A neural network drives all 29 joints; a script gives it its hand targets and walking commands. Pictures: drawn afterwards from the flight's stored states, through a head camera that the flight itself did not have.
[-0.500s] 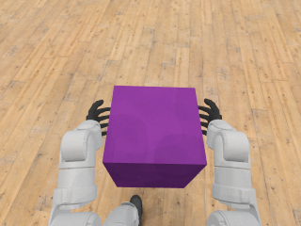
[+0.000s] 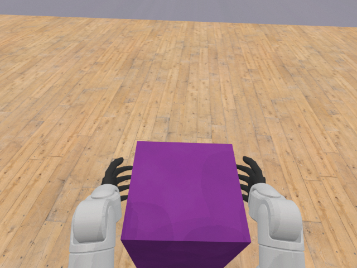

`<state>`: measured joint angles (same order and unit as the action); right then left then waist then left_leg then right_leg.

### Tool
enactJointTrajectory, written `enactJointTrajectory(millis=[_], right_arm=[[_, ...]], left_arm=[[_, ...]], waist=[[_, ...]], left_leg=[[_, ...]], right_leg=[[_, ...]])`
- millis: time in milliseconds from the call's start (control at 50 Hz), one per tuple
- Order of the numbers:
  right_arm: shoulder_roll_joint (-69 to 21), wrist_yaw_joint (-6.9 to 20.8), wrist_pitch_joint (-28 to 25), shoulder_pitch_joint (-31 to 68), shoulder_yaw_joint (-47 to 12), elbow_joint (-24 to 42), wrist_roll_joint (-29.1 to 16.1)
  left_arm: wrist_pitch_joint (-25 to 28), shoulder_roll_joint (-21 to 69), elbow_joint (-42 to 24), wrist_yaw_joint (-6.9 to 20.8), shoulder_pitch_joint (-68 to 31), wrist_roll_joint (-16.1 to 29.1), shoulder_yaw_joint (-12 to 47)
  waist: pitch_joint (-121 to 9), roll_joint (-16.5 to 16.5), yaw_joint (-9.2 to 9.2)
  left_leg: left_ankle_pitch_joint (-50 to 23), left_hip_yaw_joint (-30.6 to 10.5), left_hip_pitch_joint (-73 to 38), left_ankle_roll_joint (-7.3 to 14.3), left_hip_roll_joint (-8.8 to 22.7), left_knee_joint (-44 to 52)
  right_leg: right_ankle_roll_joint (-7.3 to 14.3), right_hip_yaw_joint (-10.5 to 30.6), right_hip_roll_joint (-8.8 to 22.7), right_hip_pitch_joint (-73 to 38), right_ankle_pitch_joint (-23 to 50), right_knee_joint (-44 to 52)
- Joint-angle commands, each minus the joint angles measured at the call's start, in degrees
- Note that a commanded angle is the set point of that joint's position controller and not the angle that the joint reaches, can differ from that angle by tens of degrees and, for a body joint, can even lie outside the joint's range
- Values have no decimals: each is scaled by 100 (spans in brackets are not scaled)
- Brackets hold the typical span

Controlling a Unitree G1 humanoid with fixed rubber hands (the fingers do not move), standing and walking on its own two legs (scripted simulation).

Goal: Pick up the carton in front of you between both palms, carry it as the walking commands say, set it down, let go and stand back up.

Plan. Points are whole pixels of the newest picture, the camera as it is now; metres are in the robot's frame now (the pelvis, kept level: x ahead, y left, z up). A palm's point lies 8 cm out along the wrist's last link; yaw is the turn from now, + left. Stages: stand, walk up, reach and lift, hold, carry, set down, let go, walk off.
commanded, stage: carry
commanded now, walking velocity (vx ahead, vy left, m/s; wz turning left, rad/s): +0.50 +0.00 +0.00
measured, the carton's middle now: (181, 209) +0.28 +0.00 +0.01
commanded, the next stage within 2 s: none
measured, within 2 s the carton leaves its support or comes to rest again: neither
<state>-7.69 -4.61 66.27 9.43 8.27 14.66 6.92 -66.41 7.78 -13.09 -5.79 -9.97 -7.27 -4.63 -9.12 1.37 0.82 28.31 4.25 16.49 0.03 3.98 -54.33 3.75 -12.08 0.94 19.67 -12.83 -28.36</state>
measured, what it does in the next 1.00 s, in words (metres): walks ahead: left foot, then right foot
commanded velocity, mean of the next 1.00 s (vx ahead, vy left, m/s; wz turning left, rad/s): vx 0.50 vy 0.00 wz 0.00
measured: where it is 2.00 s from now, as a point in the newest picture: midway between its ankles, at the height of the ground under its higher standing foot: (176, 144)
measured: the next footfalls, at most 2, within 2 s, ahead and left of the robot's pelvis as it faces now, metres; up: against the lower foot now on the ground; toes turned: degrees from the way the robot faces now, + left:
left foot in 0.32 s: +0.37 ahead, +0.13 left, +0.00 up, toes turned +10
right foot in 0.80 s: +0.64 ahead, -0.11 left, +0.00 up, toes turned -13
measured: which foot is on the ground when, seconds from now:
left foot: up 0.00-0.30, down 0.32-0.82, up 0.84-1.00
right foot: down 0.00-0.36, up 0.38-0.78, down 0.80-1.00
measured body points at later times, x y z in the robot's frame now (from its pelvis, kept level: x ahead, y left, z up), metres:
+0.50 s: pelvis +0.29 +0.04 +0.01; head +0.29 +0.05 +0.46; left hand +0.58 +0.17 +0.06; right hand +0.56 -0.13 +0.07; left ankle +0.33 +0.12 -0.73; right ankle +0.21 -0.08 -0.65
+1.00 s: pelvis +0.60 -0.02 +0.01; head +0.61 -0.04 +0.46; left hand +0.88 +0.13 +0.08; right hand +0.89 -0.17 +0.08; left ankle +0.58 +0.12 -0.66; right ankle +0.60 -0.10 -0.73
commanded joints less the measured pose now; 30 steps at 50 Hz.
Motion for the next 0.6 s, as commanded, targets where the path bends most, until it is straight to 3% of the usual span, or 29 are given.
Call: enactJointTrajectory(millis=[0,20,60,100,140,220,260,300,320,340,360,380,420,440,460,520,580], right_arm=[[-5132,1546,256,2894,-4236,428,-2413],[-5190,1521,256,2862,-4227,443,-2415],[-5248,1459,268,2792,-4220,447,-2362],[-5278,1397,290,2626,-4212,388,-2275],[-5241,1357,313,2482,-4202,366,-2218],[-5149,1364,364,2488,-4231,484,-2267],[-5114,1393,389,2507,-4233,503,-2304],[-5080,1425,392,2376,-4173,387,-2307],[-5019,1439,388,2384,-4149,333,-2297],[-4965,1455,336,2403,-4097,170,-2208],[-5079,1462,308,2377,-4127,117,-2276],[-5209,1475,283,2530,-4166,252,-2379],[-5531,1501,194,2725,-4281,384,-2476],[-5625,1517,150,2810,-4341,459,-2524],[-5664,1531,118,2878,-4367,495,-2564],[-5603,1592,85,2671,-4413,580,-2608],[-5422,1608,102,2536,-4398,721,-2613]], left_arm=[[-163,5317,-676,1524,-2833,2451,3868],[-189,5315,-795,1537,-2970,2541,3932],[-234,5298,-885,1577,-3011,2650,3969],[-278,5234,-837,1607,-2890,2680,3943],[-312,5151,-796,1621,-2751,2662,3927],[-347,5048,-768,1604,-2578,2524,3851],[-362,5021,-760,1590,-2543,2456,3834],[-379,4979,-755,1577,-2525,2402,3852],[-385,4874,-747,1569,-2608,2391,3853],[-434,4883,-906,1563,-2840,2456,3925],[-428,4930,-830,1574,-2948,2463,3981],[-378,5096,-729,1583,-2949,2472,3999],[-244,5350,-695,1587,-2916,2470,4008],[-185,5432,-706,1574,-2889,2435,4030],[-142,5567,-681,1557,-2876,2427,4045],[-41,5652,-728,1479,-2593,2327,4054],[-40,5546,-878,1414,-2463,2278,4059]], waist=[[-761,-483,30],[-772,-442,-1],[-743,-737,3],[-649,-840,-7],[-526,-908,5],[-306,-1026,41],[-304,-1044,23],[-731,-715,-118],[-1094,-367,-240],[-1539,1186,-314],[-1493,1656,-254],[-1482,1160,-223],[-1385,129,-187],[-1320,97,-160],[-1289,264,-149],[-1097,571,-161],[-821,617,-162]], left_leg=[[-178,-356,2443,81,308,-941],[-519,-331,2135,39,377,-453],[-1028,-45,1784,-66,267,268],[-1426,138,1714,-129,215,1026],[-1788,364,1634,-117,125,1705],[-2413,699,1301,-23,-39,2403],[-2358,889,836,62,-124,2634],[-2018,1297,-734,130,-461,2889],[-1684,479,-1920,224,95,2986],[-821,-2216,-2921,1007,1547,3707],[-1616,-3276,-3261,1351,1998,4209],[-2247,-2775,-3101,1352,2003,4016],[-2617,-1857,-2392,1030,1783,3932],[-2394,-1477,-2037,840,1646,4091],[-2170,-1164,-1807,746,1554,4235],[-1810,-600,-1637,788,1383,4584],[-2203,-182,-1776,768,1223,4619]], right_leg=[[689,2855,2054,-2410,994,1502],[476,2386,1900,-2117,733,1686],[357,1740,1650,-1862,614,1912],[354,1362,1496,-1874,670,1987],[314,1044,1392,-1966,1222,1883],[200,686,1298,-2062,1788,1659],[108,532,1282,-2064,2146,1284],[-132,-17,971,-1547,2819,-121],[-328,-63,799,-704,2076,-1232],[-644,-22,167,744,716,-3068],[-558,576,-132,1821,-1399,-3981],[-393,985,176,2046,-1474,-4557],[-253,1236,602,1943,-915,-4217],[-256,1235,696,1716,-648,-3761],[-271,1102,665,1513,-500,-3375],[-402,782,600,1409,-204,-2279],[-473,493,521,1419,311,-1108]])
